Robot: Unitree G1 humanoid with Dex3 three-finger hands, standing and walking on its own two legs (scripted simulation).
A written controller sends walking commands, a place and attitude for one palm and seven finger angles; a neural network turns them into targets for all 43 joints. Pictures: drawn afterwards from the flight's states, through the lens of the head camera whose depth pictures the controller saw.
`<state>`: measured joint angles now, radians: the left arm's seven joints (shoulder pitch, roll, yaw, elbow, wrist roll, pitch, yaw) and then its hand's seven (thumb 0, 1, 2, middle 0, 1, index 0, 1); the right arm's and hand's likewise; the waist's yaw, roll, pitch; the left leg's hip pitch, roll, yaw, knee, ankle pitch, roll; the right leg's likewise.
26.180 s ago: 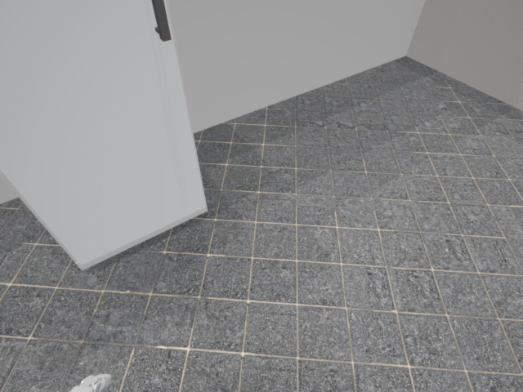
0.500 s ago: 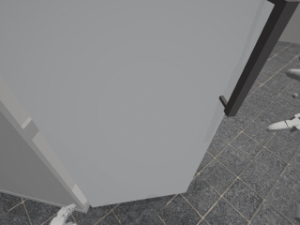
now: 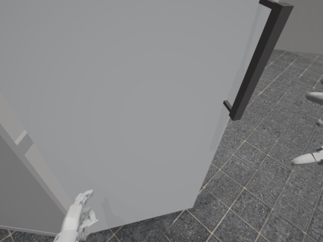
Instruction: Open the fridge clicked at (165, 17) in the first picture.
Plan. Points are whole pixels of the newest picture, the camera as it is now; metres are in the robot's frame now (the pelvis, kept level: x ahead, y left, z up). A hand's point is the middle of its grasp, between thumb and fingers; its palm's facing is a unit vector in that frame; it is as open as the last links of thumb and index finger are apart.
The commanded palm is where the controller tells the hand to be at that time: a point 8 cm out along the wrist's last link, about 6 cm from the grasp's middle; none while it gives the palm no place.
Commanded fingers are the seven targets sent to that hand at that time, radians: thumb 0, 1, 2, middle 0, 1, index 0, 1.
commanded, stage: draw the hand back to the body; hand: right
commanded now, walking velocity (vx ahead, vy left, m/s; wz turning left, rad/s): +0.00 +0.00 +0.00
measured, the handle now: (247, 67) +0.43 -0.19 +0.26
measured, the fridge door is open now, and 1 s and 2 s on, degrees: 69 69 69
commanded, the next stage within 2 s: step back with the hand held close in 1.68 s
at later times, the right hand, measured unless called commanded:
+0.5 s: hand out of the picture +0.24 -0.27 +0.22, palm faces +0.06 +1.00 -0.07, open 14.7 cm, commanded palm +0.20 -0.32 +0.22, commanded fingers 0.00 0.51 -0.22 0.25 1.13 0.25 1.13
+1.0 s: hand out of the picture +0.21 -0.29 +0.19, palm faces +0.52 +0.79 -0.31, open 11.9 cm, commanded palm +0.16 -0.32 +0.20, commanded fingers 0.00 -0.39 -0.65 0.22 0.60 0.22 0.60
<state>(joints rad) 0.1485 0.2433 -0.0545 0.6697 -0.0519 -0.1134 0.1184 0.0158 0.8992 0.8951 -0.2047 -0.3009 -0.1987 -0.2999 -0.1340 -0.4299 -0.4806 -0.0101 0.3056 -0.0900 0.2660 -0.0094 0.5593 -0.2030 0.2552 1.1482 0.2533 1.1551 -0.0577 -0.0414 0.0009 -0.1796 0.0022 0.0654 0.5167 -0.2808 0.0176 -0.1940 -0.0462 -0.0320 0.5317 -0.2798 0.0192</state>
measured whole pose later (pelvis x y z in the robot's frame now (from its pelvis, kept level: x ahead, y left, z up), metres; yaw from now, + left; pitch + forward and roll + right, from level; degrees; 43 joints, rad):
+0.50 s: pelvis +0.00 -0.01 +0.00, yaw +0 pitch -5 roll +1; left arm 0.13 0.28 -0.07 0.62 -0.10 -0.13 0.10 0.02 0.90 0.90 -0.20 -0.30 -0.20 -0.30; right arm -0.02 -0.47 -0.48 -0.17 0.40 0.42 0.39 -0.01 0.55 -0.20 0.25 1.15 0.25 1.15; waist -0.07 -0.07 -0.04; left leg -0.11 0.01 0.06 0.45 -0.25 0.00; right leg -0.14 -0.03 -0.04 0.49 -0.26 0.00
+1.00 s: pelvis +0.00 -0.02 +0.01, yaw +1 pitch -7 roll +1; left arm 0.20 0.22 -0.03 0.75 0.01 -0.17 0.09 0.02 0.90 0.89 -0.21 -0.30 -0.20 -0.30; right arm 0.30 -0.33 -0.36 -0.33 0.07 -0.05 -0.15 0.00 -0.04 -0.49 0.23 0.80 0.23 0.80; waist -0.07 -0.06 0.06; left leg -0.04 0.02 0.05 0.35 -0.20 -0.01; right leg -0.06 -0.02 -0.05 0.39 -0.22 0.00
